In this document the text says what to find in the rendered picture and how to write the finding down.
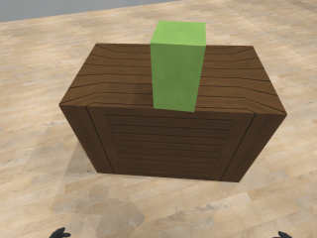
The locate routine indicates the left robot hand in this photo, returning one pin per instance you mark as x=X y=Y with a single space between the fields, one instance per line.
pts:
x=59 y=233

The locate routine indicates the pedestal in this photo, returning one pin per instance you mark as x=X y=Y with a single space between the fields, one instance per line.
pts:
x=110 y=108

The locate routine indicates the carton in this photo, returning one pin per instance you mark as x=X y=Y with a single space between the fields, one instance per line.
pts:
x=177 y=55

